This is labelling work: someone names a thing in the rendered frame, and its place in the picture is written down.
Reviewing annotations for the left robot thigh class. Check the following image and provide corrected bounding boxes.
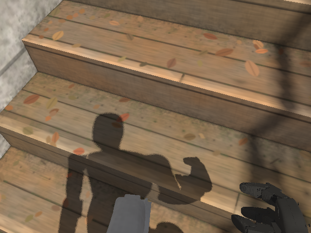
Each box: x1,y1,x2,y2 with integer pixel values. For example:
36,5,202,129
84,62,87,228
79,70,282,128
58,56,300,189
106,194,152,233

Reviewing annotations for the robot right hand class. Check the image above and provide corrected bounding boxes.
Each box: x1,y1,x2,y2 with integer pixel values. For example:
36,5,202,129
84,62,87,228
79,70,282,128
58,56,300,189
231,183,310,233

